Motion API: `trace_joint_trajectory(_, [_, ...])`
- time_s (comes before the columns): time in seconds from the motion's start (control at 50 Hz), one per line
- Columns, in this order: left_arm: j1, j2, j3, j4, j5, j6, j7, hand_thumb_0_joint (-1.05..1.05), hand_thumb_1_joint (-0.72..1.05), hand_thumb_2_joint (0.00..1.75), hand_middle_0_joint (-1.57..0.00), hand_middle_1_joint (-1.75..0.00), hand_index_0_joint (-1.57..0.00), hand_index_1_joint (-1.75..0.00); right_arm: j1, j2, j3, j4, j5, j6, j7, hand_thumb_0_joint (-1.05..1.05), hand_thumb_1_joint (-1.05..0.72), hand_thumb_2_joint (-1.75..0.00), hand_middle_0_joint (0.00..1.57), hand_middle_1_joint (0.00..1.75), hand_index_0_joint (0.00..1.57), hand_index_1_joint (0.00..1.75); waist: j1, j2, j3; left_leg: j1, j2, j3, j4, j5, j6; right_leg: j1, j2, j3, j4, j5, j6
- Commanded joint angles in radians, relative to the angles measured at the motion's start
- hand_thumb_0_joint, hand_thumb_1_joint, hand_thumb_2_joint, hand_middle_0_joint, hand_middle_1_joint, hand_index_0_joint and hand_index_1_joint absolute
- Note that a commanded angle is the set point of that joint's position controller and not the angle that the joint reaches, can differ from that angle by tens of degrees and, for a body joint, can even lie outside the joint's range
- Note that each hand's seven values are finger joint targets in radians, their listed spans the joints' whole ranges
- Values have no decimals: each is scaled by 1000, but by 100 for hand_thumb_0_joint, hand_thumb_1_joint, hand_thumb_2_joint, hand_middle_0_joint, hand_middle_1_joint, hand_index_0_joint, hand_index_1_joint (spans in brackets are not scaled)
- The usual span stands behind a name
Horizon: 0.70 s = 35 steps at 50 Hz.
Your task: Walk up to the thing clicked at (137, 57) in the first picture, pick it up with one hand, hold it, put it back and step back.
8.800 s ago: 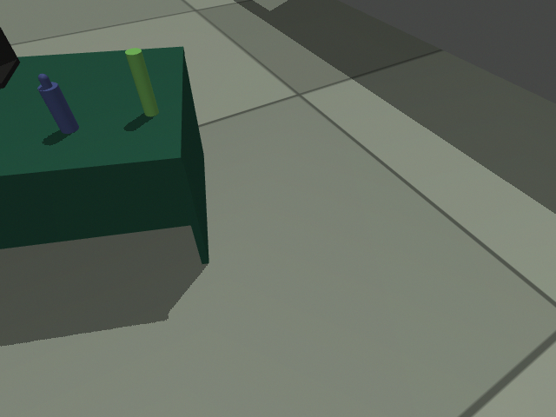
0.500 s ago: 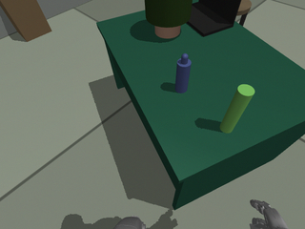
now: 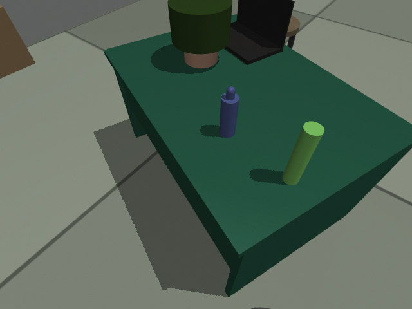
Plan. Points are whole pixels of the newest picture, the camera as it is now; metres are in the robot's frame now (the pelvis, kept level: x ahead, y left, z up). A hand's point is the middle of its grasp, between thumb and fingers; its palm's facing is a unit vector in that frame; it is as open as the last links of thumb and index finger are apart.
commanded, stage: walk up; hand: right
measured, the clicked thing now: (300, 156) +0.48 -0.24 -0.05
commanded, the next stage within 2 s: stand in 1.16 s
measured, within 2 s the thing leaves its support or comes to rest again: neither
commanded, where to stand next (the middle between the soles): +0.07 -0.01 m, yaw -2 degrees
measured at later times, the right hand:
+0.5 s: hand out of the picture +0.12 -0.26 -0.12, palm faces +0.05 +0.94 -0.34, open 7.4 cm
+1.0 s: hand out of the picture +0.09 -0.27 -0.13, palm faces +0.05 +0.95 -0.32, open 7.4 cm
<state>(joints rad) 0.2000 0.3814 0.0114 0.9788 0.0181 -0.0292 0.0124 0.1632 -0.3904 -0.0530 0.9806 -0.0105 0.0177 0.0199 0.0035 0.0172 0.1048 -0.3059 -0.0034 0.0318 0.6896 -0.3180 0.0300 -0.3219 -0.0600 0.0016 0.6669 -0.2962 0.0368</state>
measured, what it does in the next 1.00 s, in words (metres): stands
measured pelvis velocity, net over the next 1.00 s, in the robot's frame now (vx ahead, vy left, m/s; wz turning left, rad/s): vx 0.02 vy -0.01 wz -0.05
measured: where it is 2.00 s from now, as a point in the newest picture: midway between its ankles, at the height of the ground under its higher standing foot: outside the picture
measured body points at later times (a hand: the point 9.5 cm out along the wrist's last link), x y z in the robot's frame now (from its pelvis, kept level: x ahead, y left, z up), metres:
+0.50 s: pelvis +0.02 +0.00 +0.02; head +0.03 +0.00 +0.47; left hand +0.13 +0.30 -0.10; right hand +0.12 -0.31 -0.10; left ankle +0.02 +0.10 -0.72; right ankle +0.04 -0.16 -0.72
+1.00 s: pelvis +0.02 -0.01 +0.03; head +0.04 -0.02 +0.48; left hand +0.11 +0.29 -0.10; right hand +0.08 -0.32 -0.11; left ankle +0.02 +0.10 -0.72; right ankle +0.04 -0.16 -0.72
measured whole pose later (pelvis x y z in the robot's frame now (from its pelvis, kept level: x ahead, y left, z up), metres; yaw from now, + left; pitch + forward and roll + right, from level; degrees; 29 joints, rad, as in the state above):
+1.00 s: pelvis +0.02 -0.01 +0.03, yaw -3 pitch -3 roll +0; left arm 0.10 0.35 0.00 1.15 0.01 -0.01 0.00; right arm 0.09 -0.35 -0.04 1.14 -0.01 0.01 0.03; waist 0.00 0.00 0.08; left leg -0.10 0.01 0.07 0.35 -0.20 0.01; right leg -0.16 -0.04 0.04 0.36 -0.16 0.04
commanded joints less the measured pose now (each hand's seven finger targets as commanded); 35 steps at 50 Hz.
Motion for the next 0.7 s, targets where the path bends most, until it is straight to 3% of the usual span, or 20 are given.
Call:
trace_joint_trajectory(0.0, [-28,216,45,-35,-13,-13,5,0,90,90,-20,-30,-20,-30,-104,-232,-35,-55,-2,-38,-10,0,-90,-90,20,30,20,30,34,-5,-82,-47,219,-295,-324,-96,97,85,9,27,-99,-72,-70])
trace_joint_trajectory(0.06, [-46,227,44,-5,-23,-24,4,0,90,90,-20,-30,-20,-30,-112,-206,-19,-25,-2,-40,-12,0,-90,-90,20,30,20,30,27,35,-106,-16,136,-174,-295,49,35,153,-43,87,-169,139,-87])
trace_joint_trajectory(0.1, [-74,230,41,7,-26,-27,6,0,90,90,-20,-30,-20,-30,-91,-197,-14,0,2,-43,-14,0,-90,-90,20,30,20,30,17,21,-147,57,123,-146,-275,194,24,174,-63,94,-177,263,-85])
trace_joint_trajectory(0.14, [-103,228,35,14,-28,-21,9,0,90,90,-20,-30,-20,-30,-89,-206,-19,14,3,-43,-18,0,-90,-90,20,30,20,30,9,17,-168,123,130,-129,-285,285,25,159,-61,76,-180,306,-75])
trace_joint_trajectory(0.18, [-116,214,26,32,-29,-13,9,0,90,90,-20,-30,-20,-30,-110,-205,-22,25,6,-42,-19,0,-90,-90,20,30,20,30,12,32,-151,134,146,-138,-318,272,31,152,-47,59,-197,263,-64])
trace_joint_trajectory(0.42, [-181,209,24,87,-15,-10,6,0,90,90,-20,-30,-20,-30,-152,-184,-28,67,4,-30,-17,0,-90,-90,20,30,20,30,-5,-25,-146,199,129,-74,-379,229,10,181,-77,79,-293,302,-54])
trace_joint_trajectory(0.56, [-185,205,26,102,-8,-11,3,0,90,90,-20,-30,-20,-30,-168,-180,-27,78,2,-26,-11,0,-90,-90,20,30,20,30,-6,-27,-118,234,125,-63,-399,162,0,132,-81,99,-350,233,-52])
trace_joint_trajectory(0.68, [-164,204,29,106,-7,-11,2,0,90,90,-20,-30,-20,-30,-168,-176,-24,80,2,-25,-9,0,-90,-90,20,30,20,30,2,-22,-129,245,124,-64,-408,160,-3,142,-78,100,-362,233,-50])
